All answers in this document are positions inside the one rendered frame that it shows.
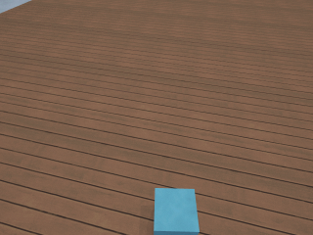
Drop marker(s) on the carton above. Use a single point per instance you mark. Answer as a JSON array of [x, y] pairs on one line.
[[176, 212]]

